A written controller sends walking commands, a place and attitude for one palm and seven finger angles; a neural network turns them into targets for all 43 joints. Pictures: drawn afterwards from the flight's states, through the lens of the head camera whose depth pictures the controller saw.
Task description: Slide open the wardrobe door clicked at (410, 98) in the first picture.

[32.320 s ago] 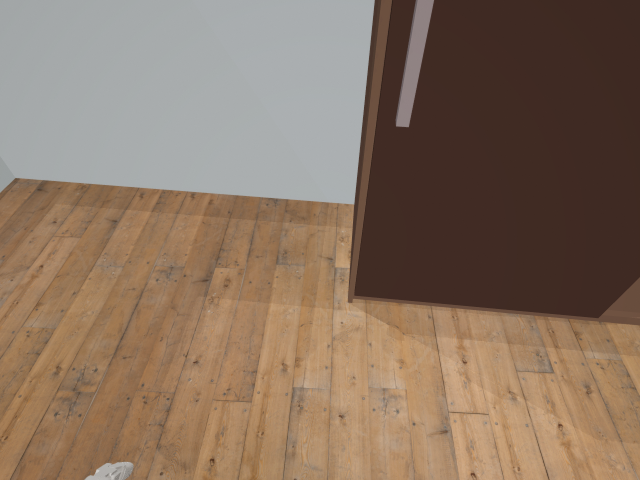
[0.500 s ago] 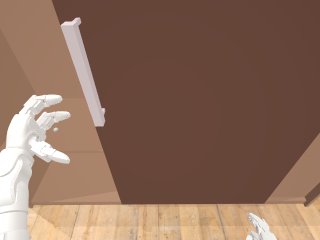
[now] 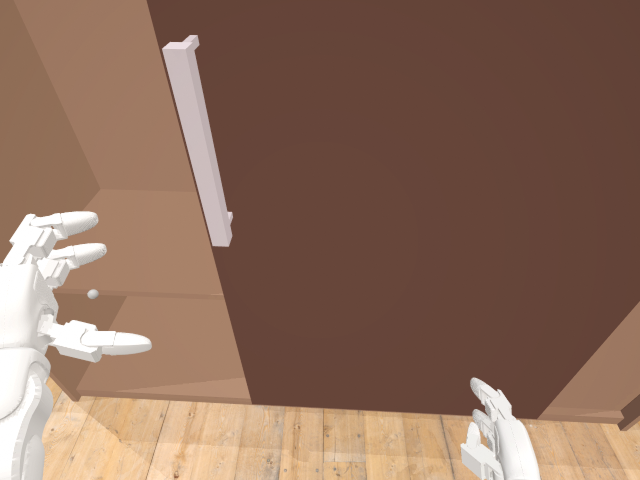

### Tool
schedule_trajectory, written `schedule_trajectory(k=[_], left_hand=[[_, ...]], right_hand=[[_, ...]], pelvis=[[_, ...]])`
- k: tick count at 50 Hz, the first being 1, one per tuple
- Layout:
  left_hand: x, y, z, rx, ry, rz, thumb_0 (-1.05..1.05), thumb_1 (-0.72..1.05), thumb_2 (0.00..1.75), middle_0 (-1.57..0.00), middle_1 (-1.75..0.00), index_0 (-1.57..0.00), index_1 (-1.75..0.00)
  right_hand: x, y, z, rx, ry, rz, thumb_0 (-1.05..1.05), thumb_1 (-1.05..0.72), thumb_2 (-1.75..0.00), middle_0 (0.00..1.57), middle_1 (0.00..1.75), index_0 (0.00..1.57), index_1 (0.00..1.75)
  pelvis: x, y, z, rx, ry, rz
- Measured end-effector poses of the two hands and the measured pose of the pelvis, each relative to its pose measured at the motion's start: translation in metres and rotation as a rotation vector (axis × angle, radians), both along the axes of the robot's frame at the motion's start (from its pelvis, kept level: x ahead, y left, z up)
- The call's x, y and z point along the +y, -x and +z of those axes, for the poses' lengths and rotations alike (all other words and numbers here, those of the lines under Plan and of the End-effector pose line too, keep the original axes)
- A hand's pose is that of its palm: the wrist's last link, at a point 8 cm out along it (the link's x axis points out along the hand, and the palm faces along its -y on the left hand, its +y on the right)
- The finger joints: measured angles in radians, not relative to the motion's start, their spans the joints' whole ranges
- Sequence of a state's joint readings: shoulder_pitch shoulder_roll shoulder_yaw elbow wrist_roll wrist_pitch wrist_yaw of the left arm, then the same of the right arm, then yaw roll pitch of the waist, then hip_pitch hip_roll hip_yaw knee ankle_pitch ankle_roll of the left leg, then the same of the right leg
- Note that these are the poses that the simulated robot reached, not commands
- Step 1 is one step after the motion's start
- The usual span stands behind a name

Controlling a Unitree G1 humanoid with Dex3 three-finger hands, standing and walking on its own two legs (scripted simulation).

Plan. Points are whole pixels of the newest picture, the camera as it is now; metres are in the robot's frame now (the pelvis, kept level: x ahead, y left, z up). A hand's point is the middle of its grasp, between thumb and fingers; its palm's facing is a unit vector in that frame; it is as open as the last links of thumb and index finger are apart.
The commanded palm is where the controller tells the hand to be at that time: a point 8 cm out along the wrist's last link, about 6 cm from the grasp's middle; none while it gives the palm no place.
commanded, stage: draw the hand back to the body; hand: left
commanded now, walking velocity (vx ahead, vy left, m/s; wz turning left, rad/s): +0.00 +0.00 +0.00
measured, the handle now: (208, 152) +0.49 +0.24 +0.19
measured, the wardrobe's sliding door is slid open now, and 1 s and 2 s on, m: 0.58 0.58 0.58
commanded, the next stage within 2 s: step back with the hand held close in 0.94 s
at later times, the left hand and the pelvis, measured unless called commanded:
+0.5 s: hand (101, 304) +0.22 +0.27 +0.16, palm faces +0.43 -0.84 -0.34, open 9.3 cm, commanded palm +0.17 +0.30 +0.17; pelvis +0.02 +0.01 +0.01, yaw -2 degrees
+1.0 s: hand (105, 306) +0.22 +0.26 +0.16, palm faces +0.45 -0.83 -0.34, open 7.4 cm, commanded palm +0.18 +0.30 +0.17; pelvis +0.03 +0.00 +0.01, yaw -1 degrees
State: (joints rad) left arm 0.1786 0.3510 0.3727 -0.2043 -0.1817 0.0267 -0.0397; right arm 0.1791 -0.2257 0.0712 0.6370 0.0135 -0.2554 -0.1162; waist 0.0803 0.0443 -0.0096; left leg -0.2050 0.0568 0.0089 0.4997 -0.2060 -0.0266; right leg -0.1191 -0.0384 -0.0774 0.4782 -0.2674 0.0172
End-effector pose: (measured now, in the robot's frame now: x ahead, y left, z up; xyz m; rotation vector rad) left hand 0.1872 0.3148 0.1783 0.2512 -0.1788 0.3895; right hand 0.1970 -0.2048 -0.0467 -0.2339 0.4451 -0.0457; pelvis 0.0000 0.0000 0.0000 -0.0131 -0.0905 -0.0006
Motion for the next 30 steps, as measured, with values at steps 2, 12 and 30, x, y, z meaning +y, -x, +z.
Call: schedule_trajectory(k=[2,12,30], left_hand=[[0.001,0.004,-0.001,-0.004,-0.028,0.043,-0.01,-0.33,0.31,-0.25,-1.02,-0.25,-1.02],[-0.006,0.008,-0.006,-0.002,-0.094,0.073,-0.01,0.01,0.47,-0.24,-0.82,-0.24,-0.83],[-0.012,0.012,-0.006,0.036,-0.145,0.048,0.01,0.65,0.79,-0.22,-0.44,-0.22,-0.45]], right_hand=[[0.001,0.005,-0.005,0.035,0.0,-0.001,0.02,-0.9,-0.9,0.2,0.3,0.2,0.3],[-0.007,0.033,-0.029,0.191,0.022,-0.061,0.02,-0.9,-0.9,0.21,0.3,0.2,0.3],[-0.013,0.001,-0.013,0.14,0.024,-0.091,0.02,-0.9,-0.9,0.2,0.3,0.2,0.3]], pelvis=[[0.002,0.001,0.001,-0.001,-0.002,-0.004],[0.009,-0.007,0.004,-0.014,-0.01,-0.018],[0.012,-0.027,0.006,-0.008,-0.011,-0.034]])
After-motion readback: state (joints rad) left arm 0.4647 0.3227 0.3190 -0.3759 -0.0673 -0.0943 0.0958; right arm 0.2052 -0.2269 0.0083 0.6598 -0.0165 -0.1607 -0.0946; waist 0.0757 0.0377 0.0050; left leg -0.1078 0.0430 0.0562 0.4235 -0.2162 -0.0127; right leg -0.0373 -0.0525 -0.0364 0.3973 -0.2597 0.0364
